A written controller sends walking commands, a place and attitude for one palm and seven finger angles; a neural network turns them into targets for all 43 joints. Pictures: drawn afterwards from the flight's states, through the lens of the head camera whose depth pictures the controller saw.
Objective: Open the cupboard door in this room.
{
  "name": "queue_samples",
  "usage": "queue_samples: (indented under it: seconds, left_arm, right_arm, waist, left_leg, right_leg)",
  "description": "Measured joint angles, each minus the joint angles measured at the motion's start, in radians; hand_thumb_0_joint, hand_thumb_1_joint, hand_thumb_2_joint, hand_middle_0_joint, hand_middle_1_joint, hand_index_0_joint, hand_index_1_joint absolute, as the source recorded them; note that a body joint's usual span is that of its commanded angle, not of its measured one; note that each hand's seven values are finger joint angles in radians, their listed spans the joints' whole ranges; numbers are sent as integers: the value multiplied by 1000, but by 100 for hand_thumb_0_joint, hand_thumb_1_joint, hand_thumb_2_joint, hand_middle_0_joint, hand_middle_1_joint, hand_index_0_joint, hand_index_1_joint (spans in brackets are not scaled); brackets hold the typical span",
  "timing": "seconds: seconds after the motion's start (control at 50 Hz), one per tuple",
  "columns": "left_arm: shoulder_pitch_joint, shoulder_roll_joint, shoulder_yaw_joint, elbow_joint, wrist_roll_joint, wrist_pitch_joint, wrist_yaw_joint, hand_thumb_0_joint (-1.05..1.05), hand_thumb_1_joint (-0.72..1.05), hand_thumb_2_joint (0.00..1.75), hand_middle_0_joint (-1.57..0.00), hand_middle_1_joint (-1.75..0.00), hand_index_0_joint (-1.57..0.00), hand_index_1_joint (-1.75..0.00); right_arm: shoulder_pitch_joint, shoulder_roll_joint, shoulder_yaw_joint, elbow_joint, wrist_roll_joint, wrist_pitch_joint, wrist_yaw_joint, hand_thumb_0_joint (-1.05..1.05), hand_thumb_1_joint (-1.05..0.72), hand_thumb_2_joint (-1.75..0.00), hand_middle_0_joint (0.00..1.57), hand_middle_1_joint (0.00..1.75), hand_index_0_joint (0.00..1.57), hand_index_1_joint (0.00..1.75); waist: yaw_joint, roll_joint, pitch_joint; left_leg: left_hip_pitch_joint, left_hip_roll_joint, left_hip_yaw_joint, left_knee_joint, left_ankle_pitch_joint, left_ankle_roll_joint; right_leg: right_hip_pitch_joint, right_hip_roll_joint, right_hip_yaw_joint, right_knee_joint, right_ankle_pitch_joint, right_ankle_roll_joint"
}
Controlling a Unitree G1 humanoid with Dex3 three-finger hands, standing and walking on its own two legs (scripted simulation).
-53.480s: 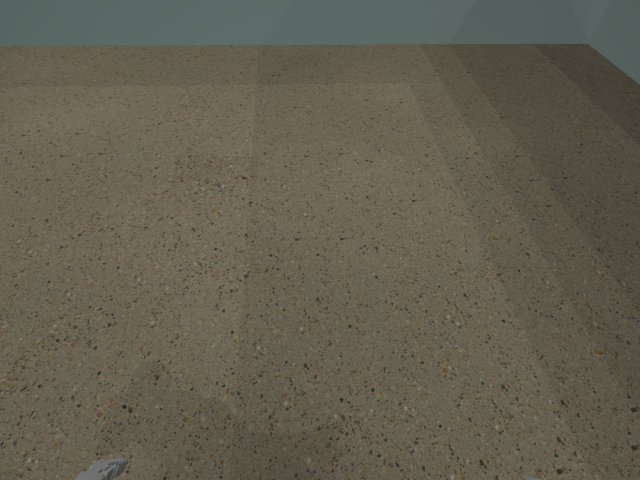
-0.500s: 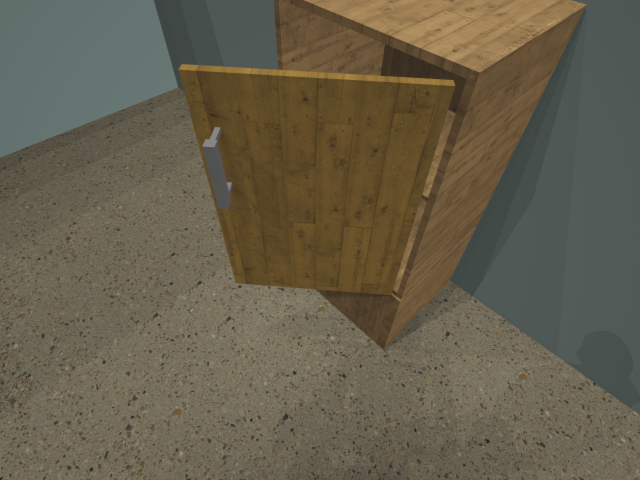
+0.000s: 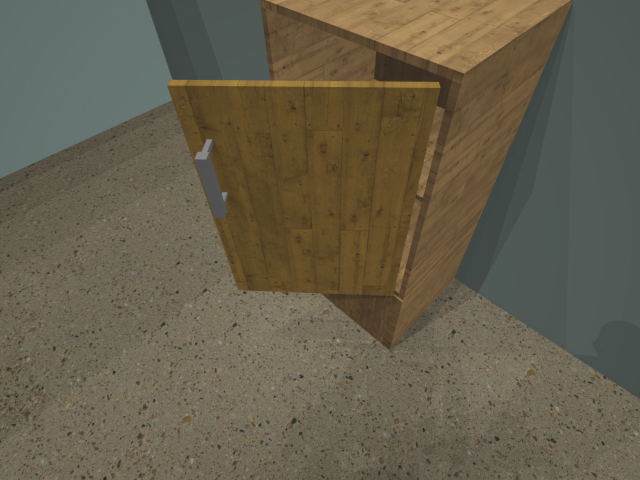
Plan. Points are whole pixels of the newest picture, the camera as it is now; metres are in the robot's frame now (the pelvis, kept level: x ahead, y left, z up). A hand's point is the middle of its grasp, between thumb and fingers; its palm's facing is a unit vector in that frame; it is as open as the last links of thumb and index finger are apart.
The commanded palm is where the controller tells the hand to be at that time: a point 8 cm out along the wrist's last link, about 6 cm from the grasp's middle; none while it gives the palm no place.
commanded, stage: look again from close up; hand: left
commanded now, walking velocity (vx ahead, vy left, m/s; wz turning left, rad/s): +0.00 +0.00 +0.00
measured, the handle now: (214, 180) +0.60 +0.24 +0.00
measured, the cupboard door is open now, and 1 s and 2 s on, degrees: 41 41 41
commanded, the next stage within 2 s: shuffle to correct the standing spot in 0.36 s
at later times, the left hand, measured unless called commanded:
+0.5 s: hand out of the picture +0.05 +0.15 -0.17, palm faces +0.00 -0.97 -0.24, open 7.4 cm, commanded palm none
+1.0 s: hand out of the picture +0.07 +0.18 -0.18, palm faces +0.09 -0.97 -0.23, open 7.4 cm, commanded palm none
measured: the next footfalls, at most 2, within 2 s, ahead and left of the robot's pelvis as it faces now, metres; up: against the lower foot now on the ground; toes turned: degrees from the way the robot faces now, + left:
left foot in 1.20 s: +0.14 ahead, +0.16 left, +0.00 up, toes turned +4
right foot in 1.38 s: +0.11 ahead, -0.08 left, +0.00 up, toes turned -2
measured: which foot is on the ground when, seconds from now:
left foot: down 0.00-0.96, up 0.98-1.00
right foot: down 0.00-1.00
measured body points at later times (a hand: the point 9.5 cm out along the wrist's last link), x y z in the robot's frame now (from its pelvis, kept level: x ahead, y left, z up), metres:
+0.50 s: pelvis +0.02 -0.04 +0.00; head +0.04 -0.05 +0.45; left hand +0.05 +0.20 -0.15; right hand +0.03 -0.27 -0.16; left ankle -0.01 +0.10 -0.74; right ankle +0.01 -0.13 -0.74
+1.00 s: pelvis +0.06 -0.01 -0.02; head +0.09 -0.02 +0.43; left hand +0.07 +0.23 -0.16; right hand +0.05 -0.23 -0.18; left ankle +0.00 +0.09 -0.72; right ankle +0.05 -0.11 -0.74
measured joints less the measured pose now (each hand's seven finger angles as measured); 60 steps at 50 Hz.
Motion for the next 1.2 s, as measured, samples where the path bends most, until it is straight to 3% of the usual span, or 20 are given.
queue_samples:
  seconds: [0.26, 0.56, 0.7, 0.78, 0.88, 0.92, 0.96, 1.04, 1.08, 1.16, 1.2]
  left_arm:
    - [-48, 2, 4, 1, -2, -11, -1, 1, 91, 90, -20, -30, -21, -30]
    - [-32, 11, 13, 7, -1, -13, -2, 1, 91, 90, -20, -30, -21, -30]
    - [13, -6, 34, -16, 6, -7, -1, 1, 90, 90, -20, -30, -21, -30]
    - [44, -2, 49, -18, 7, 8, 0, 1, 90, 90, -20, -30, -21, -30]
    - [48, 1, 53, -17, 13, 33, -3, 1, 91, 90, -20, -30, -20, -30]
    - [35, -4, 54, -24, 11, 26, -5, 1, 91, 90, -20, -30, -20, -30]
    - [30, -7, 54, -44, 12, 4, -6, 1, 91, 90, -20, -30, -20, -30]
    - [25, -31, 53, -60, 11, -30, 4, 1, 91, 90, -20, -30, -20, -30]
    - [35, -37, 53, -63, 15, -28, 10, 1, 91, 90, -20, -30, -20, -30]
    - [55, -28, 52, -53, 17, -6, 8, 0, 90, 90, -20, -30, -21, -30]
    - [68, -29, 49, -49, 11, 10, 7, 1, 90, 90, -20, -30, -21, -30]
  right_arm:
    - [-9, 8, -1, 41, -1, -1, -4, 0, -91, -90, 20, 30, 20, 30]
    - [-3, 6, -2, 53, -3, 6, -5, 0, -91, -90, 20, 30, 20, 30]
    - [33, 2, -13, 34, -7, 28, 2, 0, -91, -90, 20, 30, 19, 30]
    - [52, 14, -16, 22, -7, 19, 2, 0, -91, -90, 20, 30, 19, 30]
    - [78, 33, -14, -9, -15, 7, -2, 0, -91, -90, 20, 30, 19, 30]
    - [86, 39, -9, -12, -16, 8, -3, 0, -91, -90, 20, 30, 20, 30]
    - [98, 46, -6, -11, -10, 11, -2, 0, -90, -90, 20, 30, 20, 30]
    - [73, 40, -19, 8, -6, 44, 5, 0, -91, -90, 20, 30, 20, 30]
    - [45, 38, -26, 0, -5, 50, 11, 1, -91, -90, 20, 30, 20, 30]
    - [-6, 31, -38, -35, 0, 32, 10, 1, -93, -90, 20, 30, 20, 30]
    - [-10, 14, -39, -58, -2, 8, 9, 1, -93, -90, 20, 30, 20, 30]
  waist:
    - [-11, -16, -6]
    - [-6, -13, -7]
    - [6, -10, -15]
    - [18, -47, -9]
    - [14, -53, -4]
    - [9, -41, 7]
    - [12, -38, 10]
    - [18, -11, 14]
    - [23, -20, 11]
    - [22, -61, 12]
    - [18, -42, 5]
  left_leg:
    - [22, 32, -15, -11, -6, -34]
    - [29, 60, -34, -6, -17, -62]
    - [-30, 62, -36, 110, -99, -36]
    - [-12, 33, -11, 82, -59, -29]
    - [-3, 13, 14, 88, -98, -3]
    - [2, 12, 13, 92, -104, -3]
    - [-16, 4, 13, 144, -129, -5]
    - [-158, 11, -23, 473, -259, -27]
    - [-214, 23, -28, 527, -245, -35]
    - [-190, 49, -21, 275, -62, -47]
    - [-143, 76, -30, 146, 53, -40]
  right_leg:
    - [25, 32, -18, -11, -11, -32]
    - [42, 58, -38, -19, -24, -59]
    - [38, 54, -60, 11, -59, -58]
    - [29, 21, -44, 65, -98, -37]
    - [-58, 4, -50, 268, -278, -64]
    - [-63, 5, -71, 246, -255, -67]
    - [-37, -1, -74, 136, -112, -74]
    - [-8, -13, -101, 134, -127, -45]
    - [15, -23, -98, 94, -117, -34]
    - [30, -49, -70, 76, -112, -5]
    - [17, -34, -66, 124, -144, 10]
